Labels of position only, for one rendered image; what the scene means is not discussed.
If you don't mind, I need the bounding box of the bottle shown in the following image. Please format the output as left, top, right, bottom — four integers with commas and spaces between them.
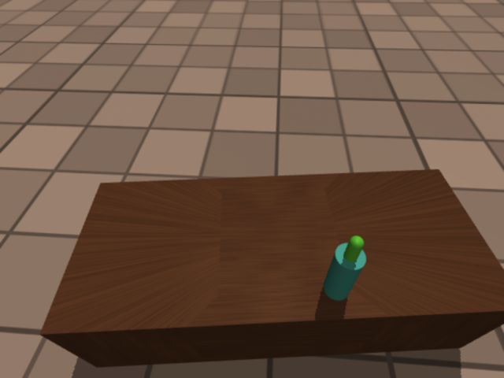
324, 235, 366, 301

